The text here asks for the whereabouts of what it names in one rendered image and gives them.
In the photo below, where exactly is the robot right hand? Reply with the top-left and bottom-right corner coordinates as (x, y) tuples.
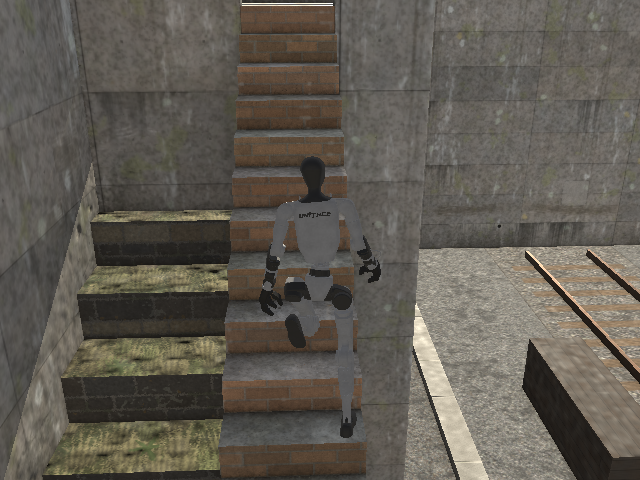
(359, 260), (381, 283)

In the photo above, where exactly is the robot left hand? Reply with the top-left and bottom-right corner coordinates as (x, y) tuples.
(259, 289), (283, 316)

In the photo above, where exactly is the right robot upper arm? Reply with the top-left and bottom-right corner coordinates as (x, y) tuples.
(335, 198), (366, 251)

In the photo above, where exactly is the robot left forearm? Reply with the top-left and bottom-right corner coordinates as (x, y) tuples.
(262, 242), (280, 291)

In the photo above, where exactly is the robot right forearm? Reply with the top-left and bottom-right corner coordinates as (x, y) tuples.
(357, 235), (378, 270)

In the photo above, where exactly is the left robot foot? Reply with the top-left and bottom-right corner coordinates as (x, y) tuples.
(285, 314), (306, 348)

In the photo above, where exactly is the left robot shin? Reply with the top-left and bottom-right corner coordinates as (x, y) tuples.
(297, 315), (315, 337)

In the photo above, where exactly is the left robot upper arm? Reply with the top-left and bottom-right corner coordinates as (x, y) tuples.
(270, 201), (296, 257)

